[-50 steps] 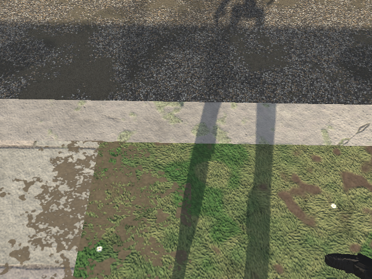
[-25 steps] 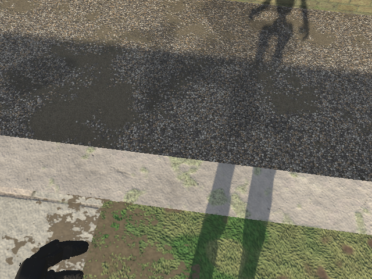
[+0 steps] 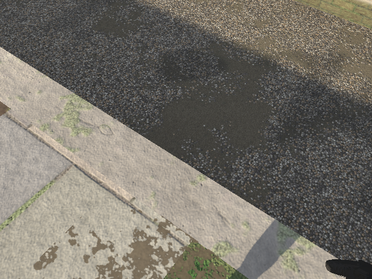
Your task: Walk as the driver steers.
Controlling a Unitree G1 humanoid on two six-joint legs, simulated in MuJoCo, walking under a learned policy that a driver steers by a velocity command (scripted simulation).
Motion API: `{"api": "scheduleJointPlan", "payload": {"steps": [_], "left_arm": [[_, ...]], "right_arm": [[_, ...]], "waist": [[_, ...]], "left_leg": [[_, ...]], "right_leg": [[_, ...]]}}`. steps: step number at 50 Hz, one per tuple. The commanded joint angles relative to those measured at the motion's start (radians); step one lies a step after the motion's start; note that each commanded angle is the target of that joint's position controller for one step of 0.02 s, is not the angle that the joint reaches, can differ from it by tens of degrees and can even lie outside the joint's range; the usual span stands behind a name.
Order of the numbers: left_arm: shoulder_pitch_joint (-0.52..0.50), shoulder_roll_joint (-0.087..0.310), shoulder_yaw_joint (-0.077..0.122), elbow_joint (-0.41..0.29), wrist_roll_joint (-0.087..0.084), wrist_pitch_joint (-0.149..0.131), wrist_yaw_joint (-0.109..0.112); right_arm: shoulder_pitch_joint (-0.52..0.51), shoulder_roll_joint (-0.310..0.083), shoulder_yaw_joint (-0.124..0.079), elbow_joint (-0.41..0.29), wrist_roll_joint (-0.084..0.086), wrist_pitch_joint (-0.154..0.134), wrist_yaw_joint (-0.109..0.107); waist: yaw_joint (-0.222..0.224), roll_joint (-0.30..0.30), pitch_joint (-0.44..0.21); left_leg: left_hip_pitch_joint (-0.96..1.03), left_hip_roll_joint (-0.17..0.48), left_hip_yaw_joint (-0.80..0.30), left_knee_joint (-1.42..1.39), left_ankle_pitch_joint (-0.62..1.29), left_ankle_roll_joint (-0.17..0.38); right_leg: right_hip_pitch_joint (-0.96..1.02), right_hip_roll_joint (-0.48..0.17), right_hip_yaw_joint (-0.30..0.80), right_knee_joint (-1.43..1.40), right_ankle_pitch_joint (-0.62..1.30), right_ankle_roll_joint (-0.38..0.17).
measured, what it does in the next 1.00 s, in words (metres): walks ahead: left foot, then right foot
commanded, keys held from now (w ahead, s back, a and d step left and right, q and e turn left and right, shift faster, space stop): w+q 0.16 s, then w+e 0.84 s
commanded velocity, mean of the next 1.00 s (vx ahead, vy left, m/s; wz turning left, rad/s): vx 0.50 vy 0.00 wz -0.13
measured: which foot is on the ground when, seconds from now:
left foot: up 0.00-0.02, down 0.04-0.60, up 0.62-1.00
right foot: down 0.00-0.06, up 0.08-0.56, down 0.58-1.00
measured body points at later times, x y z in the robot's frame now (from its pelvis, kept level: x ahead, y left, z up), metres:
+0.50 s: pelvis +0.27 +0.02 +0.00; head +0.30 +0.03 +0.45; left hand +0.45 +0.27 -0.09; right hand +0.33 -0.25 -0.12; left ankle +0.15 +0.10 -0.73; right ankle +0.47 -0.09 -0.70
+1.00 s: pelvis +0.50 +0.01 +0.00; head +0.50 +0.00 +0.45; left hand +0.63 +0.26 -0.10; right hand +0.63 -0.29 -0.09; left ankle +0.65 +0.12 -0.70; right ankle +0.46 -0.07 -0.73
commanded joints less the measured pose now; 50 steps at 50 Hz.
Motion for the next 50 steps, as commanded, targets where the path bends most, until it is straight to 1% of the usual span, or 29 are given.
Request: {"api": "scheduleJointPlan", "payload": {"steps": [1,2,3,4,5,6,7,8,9,11,18,23,26,27,28,29,30,31,32,33,34,36,37,38,40,42,45,47,50], "left_arm": [[-0.074,0.214,0.054,-0.07,-0.029,0.001,0.008],[-0.076,0.181,0.042,-0.075,-0.029,0.002,0.011],[-0.023,0.062,0.003,-0.09,0.029,-0.002,0.007],[0.019,0.038,-0.018,-0.15,0.025,-0.029,-0.002],[-0.109,0.144,0.007,-0.16,-0.012,-0.052,-0.011],[-0.161,0.141,0.006,-0.188,-0.032,-0.067,-0.016],[-0.173,0.118,0.0,-0.18,-0.007,-0.071,-0.008],[-0.165,0.122,0.005,-0.177,0.017,-0.069,-0.003],[-0.126,0.118,0.005,-0.159,0.016,-0.058,-0.009],[-0.085,0.089,-0.003,-0.132,0.016,-0.036,-0.018],[-0.249,0.021,-0.031,-0.177,0.02,-0.021,-0.022],[-0.319,0.014,-0.03,-0.229,0.004,-0.004,-0.047],[-0.29,0.01,-0.029,-0.255,0.017,-0.007,-0.066],[-0.23,0.02,-0.021,-0.246,0.027,0.0,-0.068],[-0.089,0.049,-0.002,-0.214,0.032,0.004,-0.065],[0.087,0.104,0.019,-0.172,0.036,0.006,-0.053],[0.178,0.217,0.04,-0.162,0.017,0.019,-0.04],[0.208,0.154,0.028,-0.152,0.005,0.028,-0.034],[0.113,0.108,0.014,-0.199,0.017,0.038,-0.017],[0.08,0.073,0.005,-0.21,0.035,0.05,-0.008],[0.033,0.052,-0.007,-0.222,0.052,0.056,-0.006],[-0.032,0.047,-0.009,-0.262,0.067,0.054,-0.001],[0.028,0.123,0.017,-0.207,0.049,0.047,0.0],[0.047,0.12,0.014,-0.205,0.041,0.041,0.0],[0.04,0.103,0.005,-0.208,0.04,0.041,0.002],[0.021,0.071,-0.005,-0.217,0.019,0.055,-0.001],[0.01,0.08,-0.002,-0.238,0.011,0.07,-0.001],[0.019,0.089,0.0,-0.249,0.009,0.089,-0.001],[-0.008,0.111,-0.002,-0.273,0.025,0.124,0.018]], "right_arm": [[0.124,-0.145,-0.066,-0.05,-0.005,0.007,-0.002],[0.31,-0.207,-0.099,0.002,0.001,0.015,-0.018],[0.384,-0.293,-0.113,0.02,0.018,0.021,-0.038],[0.33,-0.327,-0.1,-0.022,0.012,-0.003,-0.025],[0.323,-0.225,-0.073,-0.017,0.009,-0.02,-0.012],[0.303,-0.194,-0.061,0.004,0.004,-0.03,-0.011],[0.251,-0.181,-0.054,0.005,-0.001,-0.035,-0.014],[0.197,-0.154,-0.046,-0.003,-0.008,-0.037,-0.02],[0.164,-0.131,-0.036,-0.014,-0.023,-0.038,-0.028],[0.17,-0.114,-0.029,0.006,-0.025,-0.049,-0.038],[0.254,-0.133,-0.02,0.106,-0.028,-0.072,-0.058],[0.334,-0.122,-0.012,0.189,-0.02,-0.07,-0.06],[0.349,-0.129,-0.01,0.219,-0.023,-0.039,-0.072],[0.339,-0.143,-0.012,0.218,-0.023,-0.031,-0.076],[0.298,-0.16,-0.013,0.211,-0.015,-0.026,-0.081],[0.257,-0.179,-0.013,0.184,-0.02,-0.03,-0.09],[0.363,-0.083,0.016,0.162,-0.067,-0.055,-0.079],[0.409,-0.103,0.025,0.19,-0.046,-0.08,-0.049],[0.294,-0.163,0.005,0.152,-0.008,-0.093,-0.043],[0.204,-0.167,0.007,0.13,-0.004,-0.091,-0.049],[0.15,-0.156,0.006,0.111,-0.02,-0.082,-0.063],[0.202,-0.168,-0.003,0.106,-0.02,-0.068,-0.074],[0.211,-0.131,0.004,0.105,-0.083,-0.016,-0.069],[0.209,-0.11,0.008,0.098,-0.084,0.009,-0.069],[0.173,-0.088,0.012,0.079,-0.064,0.029,-0.072],[0.131,-0.093,0.006,0.068,-0.059,0.032,-0.088],[0.058,-0.104,0.007,0.036,-0.052,0.038,-0.101],[-0.001,-0.098,0.016,0.001,-0.034,0.03,-0.103],[0.02,-0.115,0.02,-0.018,-0.041,-0.009,-0.083]], "waist": [[-0.156,-0.104,-0.102],[-0.247,-0.071,-0.191],[-0.21,0.182,-0.257],[-0.136,0.293,-0.416],[-0.207,0.1,-0.339],[-0.19,0.092,-0.207],[-0.148,0.01,-0.141],[-0.114,0.007,-0.114],[-0.085,0.03,-0.115],[-0.077,0.025,-0.115],[-0.146,0.043,-0.019],[-0.175,0.053,0.042],[-0.151,0.047,0.004],[-0.122,0.064,-0.057],[-0.042,0.061,-0.137],[0.039,-0.003,-0.219],[-0.008,-0.266,-0.354],[0.006,-0.274,-0.494],[0.017,-0.221,-0.325],[0.007,-0.101,-0.218],[-0.039,0.0,-0.129],[-0.105,-0.07,-0.098],[-0.126,-0.03,-0.146],[-0.126,-0.041,-0.152],[-0.126,-0.085,-0.138],[-0.113,-0.113,-0.126],[-0.091,-0.127,-0.103],[-0.071,-0.115,-0.092],[-0.055,-0.152,-0.1]], "left_leg": [[0.273,-0.101,0.09,-0.051,-0.077,0.071],[0.543,-0.119,0.057,-0.102,-0.025,0.116],[0.79,0.094,-0.273,-0.121,0.039,0.195],[0.98,0.271,-0.843,-0.312,-0.328,0.393],[0.917,0.251,-0.778,-0.397,-0.38,0.328],[0.811,0.219,-0.644,-0.397,-0.332,0.291],[0.684,0.173,-0.551,-0.39,-0.214,0.259],[0.588,0.136,-0.474,-0.392,-0.105,0.242],[0.527,0.123,-0.417,-0.407,-0.024,0.235],[0.463,0.115,-0.329,-0.426,0.144,0.243],[0.403,0.072,-0.107,-0.447,0.178,0.164],[0.559,0.167,-0.098,-0.39,0.233,0.153],[0.647,0.182,-0.061,-0.244,0.521,0.129],[0.647,0.162,-0.039,-0.156,0.685,0.109],[0.593,0.124,-0.001,0.002,0.803,0.079],[0.406,0.054,0.027,0.261,0.645,0.024],[0.043,-0.138,0.035,0.722,-0.146,-0.067],[-0.107,-0.164,-0.156,0.855,-0.473,-0.062],[-0.209,-0.099,-0.18,0.847,-0.432,-0.04],[-0.216,-0.067,-0.161,0.79,-0.375,-0.032],[-0.175,-0.045,-0.148,0.692,-0.308,-0.032],[-0.068,-0.023,-0.14,0.545,-0.242,-0.06],[-0.019,-0.025,-0.082,0.494,-0.266,-0.072],[0.014,-0.032,-0.064,0.456,-0.26,-0.084],[0.04,-0.041,-0.046,0.375,-0.194,-0.096],[0.033,-0.038,-0.053,0.284,-0.063,-0.106],[0.038,-0.046,-0.056,0.166,-0.009,-0.117],[0.062,-0.059,-0.054,0.093,-0.018,-0.108],[0.127,-0.069,-0.082,0.051,-0.118,-0.08]], "right_leg": [[-0.05,-0.237,0.028,0.252,1.052,-0.138],[-0.184,-0.203,0.01,0.49,0.955,-0.102],[-0.467,-0.108,0.014,0.83,0.148,-0.056],[-0.777,0.067,0.228,1.096,-0.284,-0.025],[-0.878,0.005,0.325,1.115,-0.197,-0.04],[-0.915,-0.027,0.304,1.058,-0.115,-0.057],[-0.866,-0.064,0.309,0.982,-0.037,-0.052],[-0.805,-0.088,0.317,0.906,0.017,-0.042],[-0.745,-0.108,0.314,0.884,0.06,-0.032],[-0.695,-0.112,0.282,0.826,0.098,0.001],[-0.67,-0.073,0.247,0.433,0.539,-0.013],[-0.765,-0.03,0.27,0.324,0.443,-0.072],[-0.75,0.007,0.21,0.308,0.31,-0.118],[-0.643,0.048,0.164,0.321,0.252,-0.136],[-0.442,0.087,0.139,0.303,0.278,-0.163],[-0.169,0.022,0.268,0.272,0.492,-0.217],[0.182,-0.231,0.72,0.236,0.612,-0.392],[0.284,-0.33,1.016,0.077,0.326,-0.46],[0.18,-0.303,0.929,0.06,0.214,-0.397],[0.029,-0.262,0.821,0.048,0.169,-0.362],[-0.139,-0.211,0.742,0.03,0.215,-0.33],[-0.293,-0.131,0.666,0.007,0.309,-0.324],[-0.29,-0.144,0.599,0.054,0.502,-0.303],[-0.328,-0.118,0.564,0.067,0.612,-0.296],[-0.392,-0.085,0.543,0.066,0.606,-0.28],[-0.385,-0.056,0.55,0.097,0.625,-0.244],[-0.381,-0.04,0.601,0.12,0.531,-0.222],[-0.369,-0.043,0.629,0.174,0.566,-0.217],[-0.339,-0.04,0.702,0.204,0.528,-0.226]]}}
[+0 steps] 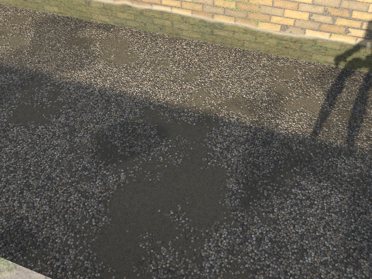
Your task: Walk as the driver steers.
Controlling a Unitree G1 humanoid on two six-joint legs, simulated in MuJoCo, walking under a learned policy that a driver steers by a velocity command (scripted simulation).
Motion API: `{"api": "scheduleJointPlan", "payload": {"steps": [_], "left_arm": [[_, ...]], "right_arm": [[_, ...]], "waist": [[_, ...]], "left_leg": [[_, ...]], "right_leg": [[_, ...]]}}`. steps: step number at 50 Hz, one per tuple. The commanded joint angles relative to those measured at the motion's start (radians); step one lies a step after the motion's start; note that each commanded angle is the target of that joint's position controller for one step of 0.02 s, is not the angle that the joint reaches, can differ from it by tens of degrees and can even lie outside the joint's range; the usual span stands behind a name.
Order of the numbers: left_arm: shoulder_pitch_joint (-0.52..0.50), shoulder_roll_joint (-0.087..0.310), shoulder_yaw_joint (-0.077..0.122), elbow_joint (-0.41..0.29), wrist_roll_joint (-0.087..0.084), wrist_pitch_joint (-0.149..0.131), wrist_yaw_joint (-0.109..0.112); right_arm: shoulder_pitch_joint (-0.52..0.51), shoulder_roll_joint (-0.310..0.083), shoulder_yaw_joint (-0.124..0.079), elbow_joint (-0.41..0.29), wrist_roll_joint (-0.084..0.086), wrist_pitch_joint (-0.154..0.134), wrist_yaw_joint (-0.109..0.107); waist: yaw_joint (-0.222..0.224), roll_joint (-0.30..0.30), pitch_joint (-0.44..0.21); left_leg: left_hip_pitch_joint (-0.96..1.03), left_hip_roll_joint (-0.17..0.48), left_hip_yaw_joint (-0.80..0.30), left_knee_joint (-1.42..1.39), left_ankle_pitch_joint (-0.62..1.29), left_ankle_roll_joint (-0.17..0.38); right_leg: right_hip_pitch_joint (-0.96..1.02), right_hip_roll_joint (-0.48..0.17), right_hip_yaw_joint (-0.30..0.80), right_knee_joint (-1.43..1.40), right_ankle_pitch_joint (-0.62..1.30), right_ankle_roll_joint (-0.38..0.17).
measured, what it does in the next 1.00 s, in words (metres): steps on the spot, turning right: left foot, then right foot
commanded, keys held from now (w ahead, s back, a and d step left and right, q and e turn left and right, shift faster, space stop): w+e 0.70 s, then w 0.22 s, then w+q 0.08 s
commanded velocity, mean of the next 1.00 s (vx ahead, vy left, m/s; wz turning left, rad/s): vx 0.50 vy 0.00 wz -0.50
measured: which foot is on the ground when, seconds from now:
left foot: up 0.00-0.04, down 0.06-0.42, up 0.44-0.64, down 0.66-1.00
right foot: down 0.00-0.08, up 0.10-0.40, down 0.42-0.68, up 0.70-0.98, down 1.00-1.00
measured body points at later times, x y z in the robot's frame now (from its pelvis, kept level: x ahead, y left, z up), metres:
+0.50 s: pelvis +0.02 +0.03 -0.01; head +0.03 +0.00 +0.44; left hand +0.27 +0.21 -0.09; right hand +0.10 -0.25 -0.12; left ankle +0.11 +0.13 -0.71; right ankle +0.01 -0.07 -0.73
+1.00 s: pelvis +0.02 +0.01 +0.00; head +0.02 +0.00 +0.45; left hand +0.32 +0.11 -0.07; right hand +0.01 -0.27 -0.11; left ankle +0.08 +0.11 -0.73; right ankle +0.01 -0.12 -0.73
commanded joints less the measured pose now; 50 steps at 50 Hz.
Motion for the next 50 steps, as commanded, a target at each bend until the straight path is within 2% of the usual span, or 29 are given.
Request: {"api": "scheduleJointPlan", "payload": {"steps": [1,3,4,5,6,7,8,10,14,18,20,21,22,23,24,25,28,30,32,33,34,35,36,38,40,44,45,47,50], "left_arm": [[-0.068,0.156,0.035,-0.104,0.011,0.018,0.016],[-0.129,0.131,0.03,-0.138,-0.003,0.018,0.018],[-0.099,0.085,0.02,-0.148,-0.013,0.012,0.017],[-0.08,0.078,0.017,-0.178,-0.018,0.022,0.029],[-0.106,0.166,0.042,-0.152,0.034,0.022,0.039],[-0.148,0.164,0.047,-0.147,0.032,0.024,0.034],[-0.167,0.149,0.044,-0.147,0.021,0.034,0.028],[-0.172,0.116,0.031,-0.153,0.017,0.056,0.013],[-0.173,0.089,0.012,-0.136,0.022,0.069,0.019],[-0.258,0.069,-0.019,-0.159,0.022,0.069,0.006],[-0.201,0.037,-0.033,-0.141,0.025,0.063,-0.01],[-0.157,0.04,-0.034,-0.126,0.039,0.06,-0.013],[-0.157,0.174,0.006,-0.136,0.025,0.066,-0.009],[-0.155,0.245,0.037,-0.143,0.009,0.068,0.001],[-0.208,0.223,0.03,-0.153,0.018,0.06,0.019],[-0.265,0.183,0.016,-0.166,0.028,0.06,0.028],[-0.369,0.141,0.005,-0.172,0.012,0.023,0.027],[-0.346,0.121,0.005,-0.17,0.008,0.017,0.013],[-0.338,0.121,0.012,-0.172,-0.002,0.028,0.009],[-0.321,0.111,0.013,-0.17,-0.012,0.03,0.013],[-0.284,0.062,0.005,-0.174,-0.026,0.023,0.014],[-0.32,0.05,0.001,-0.224,-0.041,0.014,0.013],[-0.353,0.122,0.026,-0.208,-0.014,0.011,0.023],[-0.338,0.107,0.027,-0.186,0.008,0.006,0.014],[-0.289,0.094,0.02,-0.157,0.007,0.017,0.0],[-0.297,0.066,-0.002,-0.142,0.012,0.025,-0.024],[-0.327,0.051,-0.013,-0.147,0.012,0.023,-0.017],[-0.328,0.047,-0.026,-0.143,0.022,0.014,-0.012],[-0.244,0.006,-0.052,-0.119,0.052,0.009,0.0]], "right_arm": [[0.019,-0.097,-0.016,-0.089,0.003,-0.048,0.01],[0.142,-0.087,-0.011,-0.065,-0.011,-0.065,0.01],[0.203,-0.135,-0.018,-0.073,-0.029,-0.069,0.008],[0.179,-0.223,-0.049,-0.059,-0.016,-0.058,0.004],[0.191,-0.172,-0.038,-0.075,0.012,-0.054,0.016],[0.159,-0.131,-0.023,-0.092,0.012,-0.052,0.018],[0.105,-0.108,-0.013,-0.108,-0.003,-0.053,0.018],[0.054,-0.108,-0.015,-0.113,-0.005,-0.061,0.023],[0.061,-0.081,-0.003,-0.094,-0.026,-0.065,0.043],[0.081,-0.113,-0.019,-0.081,-0.037,-0.04,0.044],[0.024,-0.115,-0.022,-0.099,-0.016,-0.023,0.035],[0.01,-0.066,-0.013,-0.109,-0.007,-0.011,0.029],[-0.079,-0.023,0.01,-0.202,-0.005,0.001,0.034],[-0.157,-0.08,-0.003,-0.237,-0.009,0.001,0.036],[-0.159,-0.096,-0.013,-0.238,0.003,-0.002,0.038],[-0.114,-0.086,-0.01,-0.22,-0.001,-0.005,0.037],[-0.048,-0.057,-0.001,-0.193,-0.008,0.003,0.044],[-0.043,-0.031,0.007,-0.182,-0.007,0.012,0.059],[-0.007,0.013,0.019,-0.173,0.001,0.009,0.066],[0.04,0.032,0.024,-0.159,-0.007,0.005,0.061],[0.127,0.004,0.023,-0.157,-0.033,-0.004,0.054],[0.154,-0.124,-0.02,-0.137,-0.025,-0.001,0.042],[0.173,-0.139,-0.031,-0.128,-0.018,0.001,0.043],[0.046,-0.069,-0.002,-0.161,-0.006,-0.007,0.037],[-0.022,-0.04,0.014,-0.167,0.001,-0.02,0.043],[-0.032,-0.041,0.019,-0.152,0.01,-0.028,0.059],[-0.035,-0.045,0.018,-0.146,0.013,-0.026,0.052],[0.008,-0.058,0.009,-0.132,0.009,-0.013,0.048],[0.012,-0.034,0.014,-0.131,0.02,0.028,0.049]], "waist": [[-0.037,-0.166,-0.031],[-0.098,-0.092,-0.052],[-0.107,0.066,-0.112],[-0.096,0.376,-0.128],[-0.107,0.181,-0.101],[-0.095,0.099,-0.093],[-0.069,0.072,-0.089],[-0.026,0.114,-0.081],[-0.015,0.121,-0.11],[-0.06,0.133,-0.139],[-0.008,0.11,-0.172],[0.001,-0.032,-0.148],[0.035,-0.309,-0.092],[0.073,-0.335,-0.04],[0.036,-0.303,-0.023],[-0.006,-0.267,-0.04],[-0.09,-0.232,-0.083],[-0.066,-0.216,-0.079],[-0.093,-0.145,-0.057],[-0.106,-0.096,-0.059],[-0.128,0.061,-0.117],[-0.149,0.259,-0.062],[-0.165,0.171,-0.004],[-0.09,0.073,0.013],[-0.048,0.131,-0.007],[-0.042,0.09,-0.027],[-0.052,0.089,-0.022],[-0.076,0.098,-0.065],[-0.041,0.037,-0.104]], "left_leg": [[0.131,-0.027,-0.001,-0.062,-0.101,0.028],[0.377,0.015,-0.027,-0.19,0.035,0.068],[0.542,0.179,-0.178,-0.201,0.153,0.117],[0.562,0.364,-0.426,-0.26,0.41,0.246],[0.483,0.376,-0.486,-0.268,0.43,0.259],[0.411,0.346,-0.399,-0.271,0.428,0.257],[0.346,0.311,-0.31,-0.28,0.445,0.24],[0.273,0.267,-0.188,-0.296,0.461,0.229],[0.273,0.207,-0.003,-0.265,0.561,0.194],[0.277,0.209,0.05,-0.254,0.317,0.173],[0.197,0.181,0.076,-0.225,-0.012,0.112],[0.075,0.115,0.143,-0.091,-0.102,0.057],[-0.115,-0.044,0.193,0.026,-0.261,-0.009],[-0.2,-0.056,0.089,0.117,-0.343,-0.025],[-0.195,-0.063,0.048,0.2,-0.294,-0.043],[-0.146,-0.061,0.042,0.239,-0.249,-0.057],[0.146,-0.079,0.083,0.142,-0.133,-0.034],[0.225,-0.084,0.097,0.068,-0.178,-0.013],[0.363,-0.065,0.077,-0.145,-0.108,0.016],[0.494,-0.034,0.055,-0.221,-0.109,0.034],[0.681,0.13,-0.124,-0.251,-0.194,0.076],[0.633,0.273,-0.334,-0.339,-0.212,0.105],[0.549,0.312,-0.436,-0.384,-0.246,0.12],[0.388,0.272,-0.343,-0.41,-0.289,0.139],[0.286,0.206,-0.225,-0.443,-0.242,0.154],[0.207,0.156,-0.08,-0.434,-0.164,0.157],[0.215,0.147,-0.047,-0.426,-0.086,0.159],[0.261,0.138,-0.044,-0.369,-0.083,0.173],[0.217,0.094,-0.06,-0.239,-0.079,0.133]], "right_leg": [[-0.013,-0.23,0.301,-0.074,0.422,-0.11],[-0.133,-0.188,0.284,0.031,0.252,-0.054],[-0.242,-0.107,0.171,0.24,-0.053,-0.01],[-0.371,0.025,-0.041,0.448,-0.351,0.043],[-0.399,-0.02,-0.037,0.596,-0.316,0.068],[-0.365,-0.032,-0.032,0.667,-0.255,0.087],[-0.327,-0.053,-0.038,0.688,-0.201,0.101],[-0.285,-0.08,-0.063,0.686,-0.147,0.115],[-0.207,-0.1,-0.091,0.492,-0.108,0.112],[-0.09,-0.124,-0.191,0.196,-0.114,0.069],[0.068,-0.12,-0.218,0.046,-0.02,0.02],[0.162,-0.173,-0.103,-0.045,-0.013,-0.02],[0.131,-0.328,0.225,-0.135,0.052,-0.11],[0.07,-0.391,0.389,-0.201,0.052,-0.167],[0.041,-0.382,0.362,-0.195,0.128,-0.164],[-0.005,-0.356,0.31,-0.183,0.198,-0.147],[-0.141,-0.24,0.182,-0.191,0.172,-0.08],[-0.147,-0.223,0.203,-0.19,0.067,-0.078],[-0.187,-0.211,0.246,-0.175,-0.06,-0.057],[-0.264,-0.193,0.246,-0.133,-0.137,-0.032],[-0.401,-0.137,0.184,0.071,-0.282,0.004],[-0.552,-0.024,0.034,0.21,-0.248,0.038],[-0.599,-0.04,0.055,0.31,-0.197,0.066],[-0.521,-0.057,0.061,0.403,-0.077,0.103],[-0.406,-0.073,-0.004,0.445,-0.015,0.127],[-0.245,-0.104,-0.075,0.347,0.055,0.132],[-0.193,-0.125,-0.075,0.233,0.067,0.129],[-0.106,-0.124,-0.145,0.123,-0.018,0.115],[0.119,-0.145,-0.164,-0.032,0.075,0.065]]}}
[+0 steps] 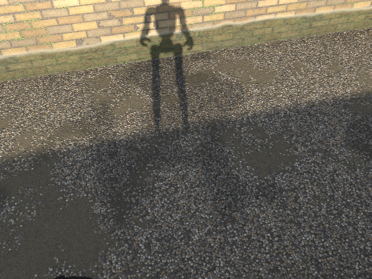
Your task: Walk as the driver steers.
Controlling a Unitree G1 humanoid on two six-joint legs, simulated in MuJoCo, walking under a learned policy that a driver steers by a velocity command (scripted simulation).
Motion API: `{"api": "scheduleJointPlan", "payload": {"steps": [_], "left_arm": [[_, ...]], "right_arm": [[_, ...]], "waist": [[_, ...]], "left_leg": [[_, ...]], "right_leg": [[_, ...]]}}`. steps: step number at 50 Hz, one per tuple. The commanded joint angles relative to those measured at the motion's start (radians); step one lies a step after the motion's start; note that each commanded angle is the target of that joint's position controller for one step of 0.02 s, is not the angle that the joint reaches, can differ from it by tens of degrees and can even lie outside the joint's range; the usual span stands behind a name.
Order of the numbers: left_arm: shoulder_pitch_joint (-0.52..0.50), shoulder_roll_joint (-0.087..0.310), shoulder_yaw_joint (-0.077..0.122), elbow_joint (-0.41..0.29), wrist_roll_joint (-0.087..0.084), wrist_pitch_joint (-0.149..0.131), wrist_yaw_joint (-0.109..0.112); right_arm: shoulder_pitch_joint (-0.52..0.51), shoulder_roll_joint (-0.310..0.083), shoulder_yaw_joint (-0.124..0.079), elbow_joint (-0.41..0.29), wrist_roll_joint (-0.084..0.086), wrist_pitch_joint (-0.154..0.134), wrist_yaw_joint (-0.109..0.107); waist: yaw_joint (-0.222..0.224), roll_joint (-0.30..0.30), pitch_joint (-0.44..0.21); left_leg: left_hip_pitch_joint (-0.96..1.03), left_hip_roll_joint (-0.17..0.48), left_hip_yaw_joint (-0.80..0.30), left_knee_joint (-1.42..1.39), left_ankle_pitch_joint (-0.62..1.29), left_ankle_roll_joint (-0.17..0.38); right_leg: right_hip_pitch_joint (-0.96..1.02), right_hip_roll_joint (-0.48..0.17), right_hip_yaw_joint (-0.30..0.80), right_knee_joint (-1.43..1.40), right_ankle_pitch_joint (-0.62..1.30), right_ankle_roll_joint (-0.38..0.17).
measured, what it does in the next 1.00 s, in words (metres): stands, turning left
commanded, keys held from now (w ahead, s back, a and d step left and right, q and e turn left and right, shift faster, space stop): w+q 0.70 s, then w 0.30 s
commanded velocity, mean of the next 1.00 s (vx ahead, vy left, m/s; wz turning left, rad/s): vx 0.50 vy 0.00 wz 0.38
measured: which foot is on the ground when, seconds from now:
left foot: down 0.00-1.00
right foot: down 0.00-1.00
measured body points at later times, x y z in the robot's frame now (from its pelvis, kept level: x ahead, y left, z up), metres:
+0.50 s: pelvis +0.04 -0.02 -0.01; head +0.04 -0.01 +0.44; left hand +0.19 +0.23 -0.09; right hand +0.30 -0.20 -0.07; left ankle +0.02 +0.09 -0.72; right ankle +0.04 -0.12 -0.72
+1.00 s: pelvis +0.03 -0.03 -0.01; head +0.03 -0.03 +0.44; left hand +0.17 +0.22 -0.08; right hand +0.26 -0.19 -0.09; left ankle +0.02 +0.09 -0.72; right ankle +0.04 -0.12 -0.72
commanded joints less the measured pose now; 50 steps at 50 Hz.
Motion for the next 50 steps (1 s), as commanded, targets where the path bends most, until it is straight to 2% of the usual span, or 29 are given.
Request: {"api": "scheduleJointPlan", "payload": {"steps": [1,2,3,4,5,6,7,8,10,11,12,13,15,16,20,25,29,34,36,39,42,43,44,50], "left_arm": [[-0.009,0.085,0.006,-0.063,0.015,-0.022,0.008],[-0.002,0.152,0.025,-0.068,-0.011,-0.024,0.0],[0.017,0.157,0.026,-0.073,-0.011,-0.029,-0.004],[0.021,0.146,0.022,-0.075,-0.007,-0.034,0.0],[-0.002,0.131,0.015,-0.077,-0.008,-0.035,0.013],[-0.012,0.105,0.004,-0.076,0.006,-0.038,0.02],[-0.031,0.102,0.004,-0.077,0.011,-0.048,0.026],[-0.056,0.094,0.001,-0.08,0.004,-0.054,0.026],[-0.09,0.065,-0.007,-0.088,-0.003,-0.056,0.026],[-0.119,0.01,-0.026,-0.114,-0.002,-0.05,0.019],[-0.107,0.001,-0.029,-0.123,0.002,-0.046,0.014],[-0.091,0.014,-0.026,-0.121,0.006,-0.046,0.01],[-0.068,0.035,-0.014,-0.127,0.014,-0.048,0.007],[-0.059,0.023,-0.019,-0.127,0.024,-0.052,0.007],[-0.043,0.023,-0.013,-0.128,0.02,-0.061,0.009],[-0.034,0.031,-0.001,-0.128,0.019,-0.056,0.016],[-0.054,0.031,0.008,-0.133,0.017,-0.048,0.015],[-0.076,0.023,0.016,-0.138,0.015,-0.038,0.011],[-0.071,0.013,0.017,-0.134,0.015,-0.037,0.009],[-0.071,-0.017,0.012,-0.132,0.017,-0.035,0.004],[-0.069,-0.022,0.011,-0.126,0.017,-0.033,0.002],[-0.07,-0.024,0.01,-0.125,0.017,-0.033,0.001],[-0.073,-0.024,0.008,-0.125,0.015,-0.038,0.002],[-0.073,-0.024,-0.002,-0.123,0.011,-0.043,0.001]], "right_arm": [[-0.11,-0.055,-0.016,-0.111,0.011,0.009,0.006],[-0.152,-0.043,-0.009,-0.137,0.001,0.008,0.01],[-0.176,-0.077,-0.022,-0.143,0.007,0.009,0.0],[-0.183,-0.092,-0.028,-0.138,0.008,0.009,-0.004],[-0.178,-0.083,-0.027,-0.135,0.002,0.007,0.004],[-0.16,-0.065,-0.021,-0.133,-0.002,0.0,0.005],[-0.127,-0.046,-0.016,-0.122,-0.004,-0.006,0.003],[-0.097,-0.034,-0.012,-0.109,-0.01,-0.009,0.002],[-0.084,-0.028,-0.011,-0.091,-0.016,-0.006,0.002],[-0.117,-0.04,-0.015,-0.097,-0.016,0.004,0.001],[-0.166,-0.055,-0.019,-0.106,-0.011,0.013,0.002],[-0.189,-0.064,-0.022,-0.118,-0.008,0.021,0.002],[-0.192,-0.086,-0.028,-0.125,0.001,0.026,-0.001],[-0.197,-0.084,-0.028,-0.132,0.003,0.032,0.0],[-0.208,-0.085,-0.031,-0.143,0.01,0.042,-0.006],[-0.21,-0.074,-0.033,-0.151,0.012,0.043,-0.01],[-0.194,-0.083,-0.038,-0.149,0.018,0.046,-0.013],[-0.176,-0.108,-0.044,-0.147,0.02,0.052,-0.013],[-0.174,-0.105,-0.042,-0.145,0.018,0.052,-0.015],[-0.174,-0.08,-0.029,-0.137,0.011,0.043,-0.019],[-0.17,-0.064,-0.02,-0.13,0.008,0.035,-0.02],[-0.168,-0.06,-0.017,-0.127,0.008,0.034,-0.019],[-0.17,-0.066,-0.02,-0.128,0.019,0.03,-0.016],[-0.157,-0.045,-0.011,-0.12,0.011,0.021,-0.011]], "waist": [[0.038,-0.048,-0.092],[0.078,-0.23,-0.057],[0.098,-0.253,0.003],[0.1,-0.212,0.015],[0.086,-0.19,0.002],[0.077,-0.181,-0.004],[0.051,-0.175,-0.038],[0.027,-0.159,-0.069],[0.007,-0.12,-0.081],[0.025,-0.043,-0.078],[0.05,0.028,-0.046],[0.055,0.069,-0.03],[0.056,0.12,-0.031],[0.052,0.116,-0.042],[0.05,0.054,-0.056],[0.043,-0.015,-0.082],[0.025,0.005,-0.088],[0.012,0.068,-0.082],[0.016,0.075,-0.092],[0.026,0.064,-0.123],[0.029,0.05,-0.124],[0.03,0.042,-0.118],[0.03,0.038,-0.11],[0.029,0.003,-0.041]], "left_leg": [[-0.146,0.019,-0.121,-0.035,-0.023,0.047],[-0.198,-0.039,-0.025,0.056,-0.119,0.01],[-0.253,-0.046,-0.046,0.099,-0.116,0.003],[-0.255,-0.045,-0.071,0.121,-0.111,0.002],[-0.227,-0.04,-0.08,0.121,-0.098,0.004],[-0.173,-0.03,-0.105,0.105,-0.089,0.006],[-0.101,-0.033,-0.099,0.086,-0.055,0.014],[-0.023,-0.036,-0.083,0.052,0.002,0.022],[0.071,-0.041,-0.088,-0.004,0.056,0.045],[0.046,-0.038,-0.127,-0.012,0.07,0.042],[0.029,-0.034,-0.164,-0.022,0.092,0.048],[0.015,-0.025,-0.194,-0.033,0.118,0.054],[-0.021,-0.011,-0.252,-0.052,0.162,0.066],[-0.035,-0.006,-0.278,-0.056,0.181,0.072],[-0.098,-0.032,-0.292,-0.015,0.23,0.072],[-0.15,-0.072,-0.255,0.063,0.238,0.061],[-0.165,-0.077,-0.278,0.063,0.308,0.077],[-0.219,-0.059,-0.411,0.003,0.426,0.114],[-0.239,-0.062,-0.434,-0.014,0.425,0.113],[-0.252,-0.066,-0.415,-0.03,0.406,0.097],[-0.255,-0.074,-0.389,-0.041,0.329,0.089],[-0.258,-0.076,-0.38,-0.044,0.3,0.086],[-0.26,-0.078,-0.378,-0.048,0.261,0.082],[-0.261,-0.093,-0.324,-0.038,0.144,0.057]], "right_leg": [[0.256,-0.052,0.044,-0.11,0.016,-0.053],[0.183,-0.134,0.195,-0.223,-0.108,-0.093],[0.155,-0.191,0.277,-0.279,-0.14,-0.127],[0.139,-0.213,0.295,-0.287,-0.114,-0.142],[0.138,-0.217,0.287,-0.283,-0.069,-0.139],[0.107,-0.204,0.24,-0.268,0.046,-0.135],[0.096,-0.197,0.193,-0.252,0.15,-0.122],[0.08,-0.184,0.156,-0.235,0.176,-0.108],[0.056,-0.136,0.084,-0.208,0.071,-0.073],[0.076,-0.085,0.016,-0.184,-0.018,-0.052],[0.068,-0.056,-0.029,-0.156,-0.042,-0.035],[0.072,-0.038,-0.063,-0.123,-0.028,-0.023],[0.111,-0.02,-0.109,-0.057,0.03,0.0],[0.135,-0.02,-0.125,-0.046,0.054,0.005],[0.216,-0.038,-0.142,-0.021,0.153,0.001],[0.277,-0.103,-0.148,-0.013,0.279,-0.024],[0.278,-0.101,-0.193,0.024,0.267,-0.021],[0.288,-0.042,-0.228,0.085,0.131,-0.003],[0.313,-0.038,-0.228,0.085,0.103,-0.004],[0.36,-0.054,-0.226,0.062,0.116,-0.01],[0.371,-0.075,-0.227,0.03,0.083,-0.013],[0.369,-0.082,-0.228,0.019,0.066,-0.014],[0.362,-0.087,-0.23,0.004,0.042,-0.016],[0.295,-0.124,-0.221,-0.071,-0.059,-0.031]]}}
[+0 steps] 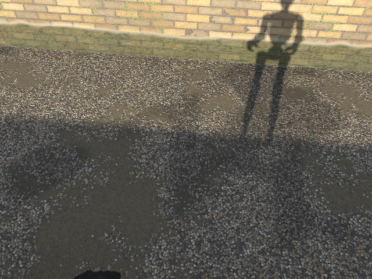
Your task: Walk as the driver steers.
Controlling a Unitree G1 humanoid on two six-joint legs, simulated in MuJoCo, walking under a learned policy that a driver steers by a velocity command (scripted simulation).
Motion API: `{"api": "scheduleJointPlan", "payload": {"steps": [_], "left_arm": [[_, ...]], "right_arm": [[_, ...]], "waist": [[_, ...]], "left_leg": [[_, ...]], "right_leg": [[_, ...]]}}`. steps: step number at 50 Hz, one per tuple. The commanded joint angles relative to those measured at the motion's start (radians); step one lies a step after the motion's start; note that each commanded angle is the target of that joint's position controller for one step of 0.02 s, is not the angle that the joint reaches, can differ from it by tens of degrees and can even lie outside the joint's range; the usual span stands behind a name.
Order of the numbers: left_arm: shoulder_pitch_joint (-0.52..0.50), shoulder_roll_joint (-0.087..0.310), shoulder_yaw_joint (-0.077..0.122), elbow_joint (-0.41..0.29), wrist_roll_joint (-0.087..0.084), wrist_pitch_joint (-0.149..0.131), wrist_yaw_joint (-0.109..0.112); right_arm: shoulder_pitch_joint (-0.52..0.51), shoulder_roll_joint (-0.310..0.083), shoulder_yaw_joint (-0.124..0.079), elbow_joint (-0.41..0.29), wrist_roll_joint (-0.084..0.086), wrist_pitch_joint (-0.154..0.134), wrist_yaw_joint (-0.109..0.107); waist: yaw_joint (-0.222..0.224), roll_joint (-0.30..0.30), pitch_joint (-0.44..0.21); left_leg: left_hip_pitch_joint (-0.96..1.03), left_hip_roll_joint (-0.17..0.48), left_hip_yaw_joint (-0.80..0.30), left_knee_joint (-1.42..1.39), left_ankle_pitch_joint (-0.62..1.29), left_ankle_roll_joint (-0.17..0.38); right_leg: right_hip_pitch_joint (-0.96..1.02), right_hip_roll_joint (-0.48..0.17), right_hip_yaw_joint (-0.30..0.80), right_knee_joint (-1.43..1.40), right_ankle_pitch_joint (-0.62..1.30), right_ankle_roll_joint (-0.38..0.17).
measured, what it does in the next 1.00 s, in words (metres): stands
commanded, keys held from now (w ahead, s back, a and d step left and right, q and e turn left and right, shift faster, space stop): w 0.72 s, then no key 0.28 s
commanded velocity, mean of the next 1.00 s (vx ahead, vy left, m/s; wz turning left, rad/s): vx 0.44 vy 0.00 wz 0.04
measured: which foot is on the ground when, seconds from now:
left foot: down 0.00-1.00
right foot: down 0.00-1.00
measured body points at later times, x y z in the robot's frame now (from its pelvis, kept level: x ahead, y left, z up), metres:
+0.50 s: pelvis +0.00 -0.01 +0.00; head -0.01 +0.00 +0.45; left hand +0.19 +0.19 -0.08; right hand +0.17 -0.23 -0.09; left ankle +0.03 +0.12 -0.72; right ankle -0.02 -0.08 -0.72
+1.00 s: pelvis +0.01 -0.02 +0.01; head +0.00 -0.02 +0.46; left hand +0.16 +0.19 -0.09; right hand +0.16 -0.23 -0.10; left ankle +0.03 +0.12 -0.72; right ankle -0.02 -0.08 -0.72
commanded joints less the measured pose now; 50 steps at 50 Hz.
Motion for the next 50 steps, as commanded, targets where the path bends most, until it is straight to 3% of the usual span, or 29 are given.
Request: {"api": "scheduleJointPlan", "payload": {"steps": [1,6,8,12,16,24,36,45,50], "left_arm": [[-0.079,0.074,0.016,-0.092,-0.003,-0.018,0.002],[-0.074,0.076,0.013,-0.089,0.0,-0.016,0.008],[-0.068,0.082,0.017,-0.086,0.003,-0.008,0.016],[-0.074,0.073,0.016,-0.096,-0.001,-0.001,0.015],[-0.057,0.064,0.016,-0.1,0.001,0.003,0.01],[-0.041,0.067,0.013,-0.1,-0.004,-0.001,0.01],[-0.03,0.061,0.008,-0.107,-0.003,-0.009,0.01],[0.045,0.072,0.003,-0.055,-0.002,-0.006,0.012],[0.059,0.093,0.014,-0.024,-0.011,-0.003,0.01]], "right_arm": [[-0.064,-0.087,-0.024,-0.086,-0.004,-0.021,-0.001],[-0.048,-0.079,-0.022,-0.08,-0.005,-0.029,-0.002],[-0.056,-0.064,-0.019,-0.082,-0.01,-0.041,-0.006],[-0.045,-0.063,-0.017,-0.069,-0.013,-0.047,-0.008],[-0.042,-0.067,-0.013,-0.061,-0.011,-0.046,-0.013],[-0.053,-0.065,-0.01,-0.062,-0.016,-0.043,-0.014],[-0.074,-0.062,-0.009,-0.062,-0.014,-0.037,-0.014],[-0.026,-0.062,-0.014,-0.026,-0.016,-0.032,-0.006],[-0.016,-0.058,-0.016,-0.009,-0.015,-0.032,-0.015]], "waist": [[0.001,-0.014,-0.045],[-0.003,-0.001,-0.021],[0.001,-0.038,-0.02],[-0.001,-0.006,-0.034],[0.007,0.022,-0.05],[0.011,-0.012,-0.046],[0.012,-0.002,-0.052],[0.009,0.016,0.002],[0.0,-0.003,-0.025]], "left_leg": [[-0.185,0.051,-0.001,-0.135,0.135,0.051],[-0.174,0.043,0.026,-0.132,0.085,0.042],[-0.154,0.037,0.056,-0.109,0.092,0.033],[-0.118,0.044,0.05,-0.114,0.165,0.037],[-0.117,0.048,0.025,-0.123,0.213,0.046],[-0.115,0.051,0.036,-0.104,0.227,0.039],[-0.101,0.053,0.048,-0.093,0.213,0.033],[-0.089,0.079,-0.016,-0.205,0.078,0.012],[-0.058,0.079,-0.004,-0.202,0.148,0.006]], "right_leg": [[0.183,-0.053,0.09,-0.123,0.053,0.017],[0.152,-0.069,0.097,-0.166,-0.018,-0.001],[0.141,-0.095,0.101,-0.185,0.046,-0.004],[0.137,-0.066,0.078,-0.158,0.068,0.004],[0.154,-0.038,0.067,-0.127,0.077,0.013],[0.148,-0.044,0.07,-0.119,0.118,0.016],[0.131,-0.049,0.076,-0.117,0.131,0.014],[0.157,-0.073,0.096,-0.217,0.173,0.004],[0.206,-0.079,0.092,-0.232,0.341,-0.004]]}}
